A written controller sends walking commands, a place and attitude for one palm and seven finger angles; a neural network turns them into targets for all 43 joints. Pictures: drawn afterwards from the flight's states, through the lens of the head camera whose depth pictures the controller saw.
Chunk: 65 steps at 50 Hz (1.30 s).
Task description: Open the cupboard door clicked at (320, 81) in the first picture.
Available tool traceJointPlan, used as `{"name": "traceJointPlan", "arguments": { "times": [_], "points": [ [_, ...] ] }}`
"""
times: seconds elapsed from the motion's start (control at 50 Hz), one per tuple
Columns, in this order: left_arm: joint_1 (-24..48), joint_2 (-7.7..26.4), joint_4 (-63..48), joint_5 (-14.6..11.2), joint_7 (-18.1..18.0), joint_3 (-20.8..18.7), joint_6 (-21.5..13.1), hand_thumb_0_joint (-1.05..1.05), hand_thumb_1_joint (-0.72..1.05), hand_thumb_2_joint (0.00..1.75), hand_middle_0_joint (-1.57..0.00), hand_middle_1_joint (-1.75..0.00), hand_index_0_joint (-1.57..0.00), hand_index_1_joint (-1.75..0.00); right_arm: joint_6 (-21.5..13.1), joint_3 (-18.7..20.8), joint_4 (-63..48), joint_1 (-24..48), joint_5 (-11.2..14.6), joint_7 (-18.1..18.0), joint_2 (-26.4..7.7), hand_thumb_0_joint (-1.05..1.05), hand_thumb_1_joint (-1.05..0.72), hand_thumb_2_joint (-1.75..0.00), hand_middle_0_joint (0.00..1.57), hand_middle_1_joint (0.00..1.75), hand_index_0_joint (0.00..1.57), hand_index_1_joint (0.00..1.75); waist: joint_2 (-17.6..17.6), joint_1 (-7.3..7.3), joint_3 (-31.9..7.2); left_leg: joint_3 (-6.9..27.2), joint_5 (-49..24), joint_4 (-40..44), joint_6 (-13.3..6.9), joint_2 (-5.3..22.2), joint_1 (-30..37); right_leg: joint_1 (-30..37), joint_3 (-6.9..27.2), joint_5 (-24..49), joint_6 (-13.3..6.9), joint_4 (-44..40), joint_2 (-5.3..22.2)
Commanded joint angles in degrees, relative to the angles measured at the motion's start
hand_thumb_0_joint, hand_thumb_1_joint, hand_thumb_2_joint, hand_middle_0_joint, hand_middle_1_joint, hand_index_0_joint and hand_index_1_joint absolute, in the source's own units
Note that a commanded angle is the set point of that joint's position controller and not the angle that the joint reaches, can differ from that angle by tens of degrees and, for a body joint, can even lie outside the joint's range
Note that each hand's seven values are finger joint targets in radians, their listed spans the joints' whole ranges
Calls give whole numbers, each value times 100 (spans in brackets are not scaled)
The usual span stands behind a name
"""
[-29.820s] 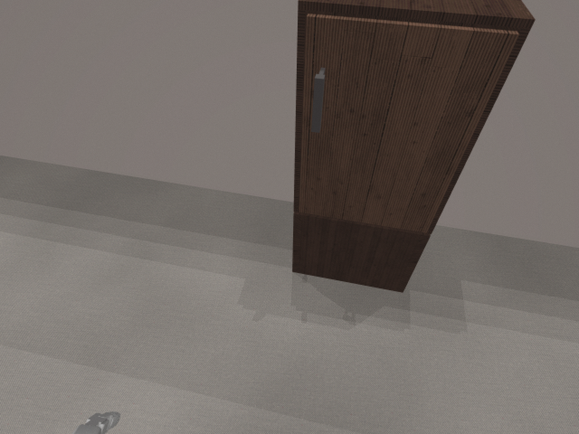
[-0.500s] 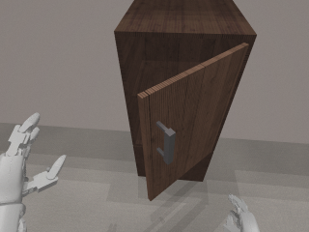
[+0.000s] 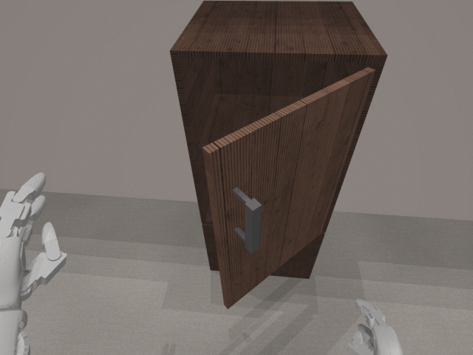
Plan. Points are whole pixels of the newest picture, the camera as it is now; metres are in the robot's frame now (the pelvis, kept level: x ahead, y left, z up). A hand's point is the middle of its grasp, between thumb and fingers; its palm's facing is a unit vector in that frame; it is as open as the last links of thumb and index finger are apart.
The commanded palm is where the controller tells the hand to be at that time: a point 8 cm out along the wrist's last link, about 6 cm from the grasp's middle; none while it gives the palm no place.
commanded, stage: step back with the hand held close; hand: left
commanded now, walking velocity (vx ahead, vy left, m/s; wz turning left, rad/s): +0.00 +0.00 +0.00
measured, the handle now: (245, 221) +0.34 +0.04 +0.04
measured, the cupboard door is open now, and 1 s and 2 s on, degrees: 44 44 44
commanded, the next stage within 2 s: stop stepping back and stand still in 1.18 s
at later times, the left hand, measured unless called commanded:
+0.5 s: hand (36, 284) +0.15 +0.28 +0.14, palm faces +0.34 -0.78 -0.52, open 7.4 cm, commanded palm +0.09 +0.32 +0.17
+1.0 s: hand out of the picture +0.06 +0.28 +0.16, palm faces +0.46 -0.72 -0.52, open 7.4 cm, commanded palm -0.01 +0.32 +0.17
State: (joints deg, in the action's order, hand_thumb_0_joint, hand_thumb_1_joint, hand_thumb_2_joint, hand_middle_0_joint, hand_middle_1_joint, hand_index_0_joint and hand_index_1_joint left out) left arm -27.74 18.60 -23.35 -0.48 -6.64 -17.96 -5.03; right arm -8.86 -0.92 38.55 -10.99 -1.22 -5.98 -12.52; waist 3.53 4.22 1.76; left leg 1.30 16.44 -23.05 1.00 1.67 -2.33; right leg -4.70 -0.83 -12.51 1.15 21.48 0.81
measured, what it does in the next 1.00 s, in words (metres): shifts its weight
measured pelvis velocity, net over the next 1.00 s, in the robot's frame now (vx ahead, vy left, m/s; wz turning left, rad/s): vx -0.13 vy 0.01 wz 0.07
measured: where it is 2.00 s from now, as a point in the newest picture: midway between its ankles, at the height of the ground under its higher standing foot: outside the picture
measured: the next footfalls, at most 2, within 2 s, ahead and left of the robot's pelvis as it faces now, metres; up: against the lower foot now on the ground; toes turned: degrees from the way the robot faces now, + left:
right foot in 1.46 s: -0.23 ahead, -0.10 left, +0.00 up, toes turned +1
left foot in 1.64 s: -0.22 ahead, +0.11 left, +0.00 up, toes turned +2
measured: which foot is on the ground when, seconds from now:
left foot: down 0.00-1.00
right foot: down 0.00-1.00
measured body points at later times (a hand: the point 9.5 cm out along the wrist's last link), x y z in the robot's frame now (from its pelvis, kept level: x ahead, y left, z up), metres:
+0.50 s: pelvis -0.05 +0.02 +0.00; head -0.03 +0.02 +0.44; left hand +0.13 +0.32 +0.17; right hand +0.14 -0.23 -0.08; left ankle -0.04 +0.13 -0.74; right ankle +0.00 -0.13 -0.74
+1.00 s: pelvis -0.13 +0.01 -0.03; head -0.11 +0.03 +0.42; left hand +0.03 +0.32 +0.18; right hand +0.04 -0.22 -0.10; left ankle -0.04 +0.13 -0.74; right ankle -0.02 -0.13 -0.74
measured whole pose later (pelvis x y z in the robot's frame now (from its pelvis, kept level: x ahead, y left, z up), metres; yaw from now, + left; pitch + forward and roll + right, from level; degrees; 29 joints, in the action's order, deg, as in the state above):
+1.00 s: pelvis -0.13 +0.01 -0.03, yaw +4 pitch -2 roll -1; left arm -28.8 26.2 -30.0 1.2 -8.6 -26.2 -14.5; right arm -8.2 -0.4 33.6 -14.1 -0.2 -5.3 -11.9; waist -1.4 -0.9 3.8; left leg 2.4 11.1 -37.7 -0.8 -0.2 -25.1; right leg -23.4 2.3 -8.6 1.9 33.9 -0.2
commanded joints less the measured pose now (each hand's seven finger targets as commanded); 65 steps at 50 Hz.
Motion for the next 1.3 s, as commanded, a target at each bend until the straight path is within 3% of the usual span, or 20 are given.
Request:
{"name": "traceJointPlan", "arguments": {
  "times": [0.0,0.06,0.1,0.14,0.18,0.38,0.56,0.66,0.78,0.9,0.96,1.02,1.06,1.1,1.14,1.16,1.18,1.2,1.26,1.28],
  "points": [
    [473,986,-1126,-36,-134,-683,-379,0,90,90,-20,-30,-20,-30,-335,187,-887,747,-16,-36,-565,0,-90,-90,20,30,20,30,17,-25,-346,-326,-1752,311,-128,-123,-337,251,-221,1145,-131,-226,-119],
    [434,1012,-1008,-38,-122,-714,-371,0,90,90,-20,-30,-20,-30,-326,220,-883,789,-14,-38,-580,0,-90,-90,20,30,20,30,-132,-5,-357,-359,-1741,305,-154,-119,-295,262,-198,1186,-119,-265,-120],
    [1277,1884,-1287,-96,-166,-1526,-640,0,90,90,-20,-30,-20,-30,-199,203,-1073,669,82,-31,-749,0,-90,-90,20,30,20,30,-275,-310,11,-214,-1277,104,-265,-67,-771,-381,115,1241,-84,-504,65],
    [360,1267,-727,-67,-41,-1031,-623,0,90,90,-20,-30,-20,-30,-42,230,-1076,765,63,26,-680,0,-90,-90,20,30,20,30,-641,-305,-137,-194,-1315,-98,-264,-110,-700,-468,144,1412,-121,-517,192],
    [159,1198,-891,-77,-29,-958,-692,0,90,90,-20,-30,-20,-30,21,217,-1133,787,53,33,-690,0,-90,-90,20,30,20,30,-240,-313,-464,-233,-1706,-132,-235,-83,-707,-330,45,1728,-118,-322,260],
    [-420,1586,-1608,-129,-202,-1340,-719,0,90,90,-20,-30,-20,-30,288,348,-1413,720,110,-7,-698,0,-90,-90,20,30,20,30,-186,-301,-1316,-118,-2525,-231,-175,65,-940,8,-49,2389,-68,306,215],
    [-189,1493,-1638,-21,-268,-1306,-889,0,90,90,-20,-30,-20,-30,151,363,-1473,667,106,-12,-859,0,-90,-90,20,30,20,30,383,-301,-645,272,86,423,-452,331,-2752,240,16,708,3,774,-34],
    [49,1463,-1612,116,-296,-1311,-1020,0,90,90,-20,-30,-20,-30,16,365,-1492,507,95,1,-888,0,-90,-90,20,30,20,30,181,-374,-343,321,1967,323,-575,297,-3751,249,336,-99,-30,852,51],
    [374,1556,-1849,104,-350,-1295,-1159,0,90,90,-20,-30,-20,-30,-134,332,-1418,333,62,-2,-811,0,-90,-90,20,30,20,30,-148,-450,-284,226,1858,-349,-380,8,-2875,-1135,655,-1408,-187,37,279],
    [46,1585,-1930,90,-376,-1522,-1258,0,90,90,-20,-30,-20,-30,-246,366,-1413,392,80,-14,-836,0,-90,-90,20,30,20,30,704,-371,-790,804,1903,669,-616,619,-3829,291,109,86,34,1683,-273],
    [-224,1595,-1567,120,-322,-1640,-1296,0,90,90,-20,-30,-20,-30,-324,444,-1408,395,124,20,-851,0,-90,-90,20,30,20,30,466,-347,-871,609,2140,442,-665,562,-4217,676,304,433,-1,1805,-272],
    [47,1663,-1503,191,-273,-1683,-1377,0,90,90,-20,-30,-20,-30,-335,468,-1374,391,70,66,-849,0,-90,-90,20,30,20,30,-270,-391,-208,254,2709,-579,-567,117,-4299,-397,1356,-819,-241,733,152],
    [329,1798,-1647,120,-289,-1597,-1344,0,90,90,-20,-30,-20,-30,-294,488,-1215,316,65,101,-793,0,-90,-90,20,30,20,30,-1023,-405,-163,-135,1837,-1983,-204,-271,-2680,-2260,2003,-1944,-619,-566,804],
    [438,1718,-1654,14,-302,-1360,-1271,0,90,90,-20,-30,-20,-30,-195,412,-996,224,41,153,-636,0,-90,-90,20,30,20,30,-1609,-501,-486,-373,1014,-2686,-55,-368,-1231,-3270,1587,-1906,-722,-886,1163],
    [447,1725,-1713,-36,-289,-1358,-1227,0,90,90,-20,-30,-20,-30,-112,412,-993,215,42,129,-705,0,-90,-90,20,30,20,30,-1087,-579,-601,-98,1097,-1612,-187,-206,-1055,-3253,920,-1905,-392,-276,715],
    [457,1719,-1844,-44,-283,-1350,-1240,0,90,90,-20,-30,-20,-30,-122,419,-1084,325,42,65,-815,0,-90,-90,20,30,20,30,-161,-584,-372,693,1638,-481,-417,237,-1624,-3073,627,-2019,-189,713,272],
    [227,1572,-1921,-42,-302,-1434,-1263,0,90,90,-20,-30,-20,-30,-168,423,-1242,472,23,6,-918,0,-90,-90,20,30,20,30,1261,-501,-393,1913,2489,961,-815,1270,-3070,-1926,121,-1589,56,2613,-380],
    [368,1585,-2109,27,-329,-1513,-1265,0,90,90,-20,-30,-20,-30,-244,434,-1263,574,-83,8,-796,0,-90,-90,20,30,20,30,1908,-454,-734,2825,3074,1822,-1215,2020,-4164,-881,151,-1600,94,4873,-807],
    [365,1923,-2408,-87,-334,-1726,-1307,0,90,90,-20,-30,-20,-30,-440,644,-1068,439,74,101,-683,0,-90,-90,20,30,20,30,467,-368,-1333,1504,748,700,-996,1567,-2124,-1813,471,-1713,30,5047,-595],
    [-276,1678,-2066,-150,-336,-1646,-1224,0,90,90,-20,-30,-20,-30,-528,671,-1104,509,100,149,-714,0,-90,-90,20,30,20,30,727,-291,-1286,1116,1041,685,-903,1400,-1888,-1806,270,-1692,24,4753,-517]
  ]
}}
